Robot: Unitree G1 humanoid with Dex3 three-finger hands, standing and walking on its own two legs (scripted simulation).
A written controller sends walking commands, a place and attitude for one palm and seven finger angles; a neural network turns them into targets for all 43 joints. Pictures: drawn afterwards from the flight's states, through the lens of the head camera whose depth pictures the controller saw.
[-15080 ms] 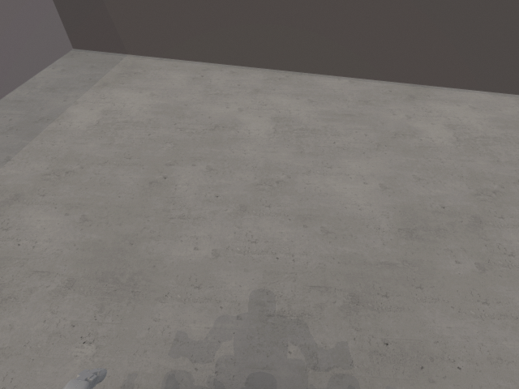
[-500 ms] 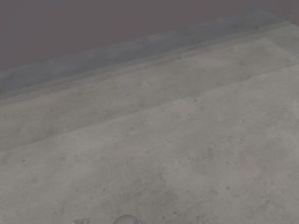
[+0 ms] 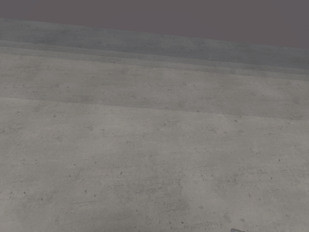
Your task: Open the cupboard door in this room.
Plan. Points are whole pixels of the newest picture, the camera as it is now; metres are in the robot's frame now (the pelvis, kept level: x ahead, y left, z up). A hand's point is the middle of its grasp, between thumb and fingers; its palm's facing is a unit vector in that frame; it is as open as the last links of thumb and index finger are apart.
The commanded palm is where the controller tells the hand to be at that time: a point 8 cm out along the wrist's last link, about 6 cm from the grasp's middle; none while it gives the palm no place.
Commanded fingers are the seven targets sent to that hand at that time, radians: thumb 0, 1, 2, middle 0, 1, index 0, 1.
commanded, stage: turn or walk to find it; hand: left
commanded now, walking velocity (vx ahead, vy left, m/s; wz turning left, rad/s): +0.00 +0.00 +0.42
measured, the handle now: out of the picture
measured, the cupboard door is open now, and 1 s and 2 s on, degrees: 0 0 0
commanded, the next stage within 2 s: none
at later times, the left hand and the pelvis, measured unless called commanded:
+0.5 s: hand out of the picture +0.08 +0.18 -0.14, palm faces +0.17 -0.95 -0.26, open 7.4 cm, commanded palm none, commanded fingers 0.00 0.90 0.90 -0.20 -0.30 -0.20 -0.30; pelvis -0.02 -0.03 +0.00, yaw +11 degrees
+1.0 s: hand out of the picture -0.14 +0.14 -0.17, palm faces +0.48 -0.84 -0.25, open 7.4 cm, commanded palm none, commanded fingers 0.00 0.90 0.90 -0.20 -0.30 -0.20 -0.30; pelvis -0.06 -0.05 +0.00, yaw +26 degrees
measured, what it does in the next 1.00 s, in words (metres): steps on the spot, turning left: right foot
